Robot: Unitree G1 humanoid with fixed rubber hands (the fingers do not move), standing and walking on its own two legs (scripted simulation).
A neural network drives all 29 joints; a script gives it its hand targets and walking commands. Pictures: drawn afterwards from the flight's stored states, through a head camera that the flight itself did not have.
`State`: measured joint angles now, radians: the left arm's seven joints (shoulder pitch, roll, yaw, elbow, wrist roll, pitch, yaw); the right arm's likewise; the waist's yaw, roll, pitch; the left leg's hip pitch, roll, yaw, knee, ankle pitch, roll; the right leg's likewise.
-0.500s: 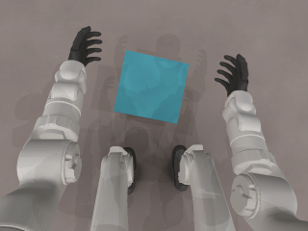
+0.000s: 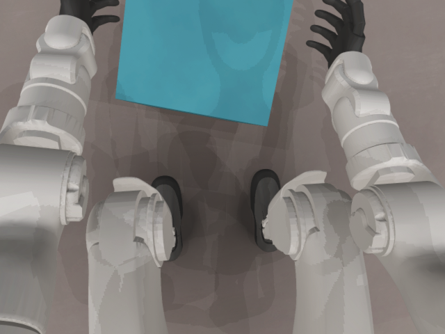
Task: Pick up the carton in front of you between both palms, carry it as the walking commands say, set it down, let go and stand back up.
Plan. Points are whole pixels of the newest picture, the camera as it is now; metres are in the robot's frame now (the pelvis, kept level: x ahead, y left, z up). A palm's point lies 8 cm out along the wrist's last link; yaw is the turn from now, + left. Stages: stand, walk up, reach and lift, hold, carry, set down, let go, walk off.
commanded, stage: reach and lift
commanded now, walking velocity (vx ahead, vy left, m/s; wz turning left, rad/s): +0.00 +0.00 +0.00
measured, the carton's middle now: (203, 56) +0.51 +0.04 -0.26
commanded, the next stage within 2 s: none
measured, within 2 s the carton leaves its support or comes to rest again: leaves its support in 0.88 s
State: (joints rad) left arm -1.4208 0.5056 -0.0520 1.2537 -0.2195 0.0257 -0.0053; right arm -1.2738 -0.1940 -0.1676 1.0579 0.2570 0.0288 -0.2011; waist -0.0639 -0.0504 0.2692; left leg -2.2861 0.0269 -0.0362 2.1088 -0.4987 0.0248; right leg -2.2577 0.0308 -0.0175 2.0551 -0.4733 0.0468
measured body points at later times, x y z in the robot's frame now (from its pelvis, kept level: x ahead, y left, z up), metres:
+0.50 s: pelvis +0.01 +0.00 -0.01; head +0.36 +0.05 +0.26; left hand +0.55 +0.19 -0.20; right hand +0.52 -0.15 -0.18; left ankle +0.12 +0.12 -0.35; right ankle +0.14 -0.12 -0.35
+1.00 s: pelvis +0.01 +0.00 -0.01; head +0.34 +0.07 +0.28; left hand +0.54 +0.18 -0.17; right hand +0.52 -0.12 -0.15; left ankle +0.12 +0.12 -0.35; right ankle +0.14 -0.13 -0.35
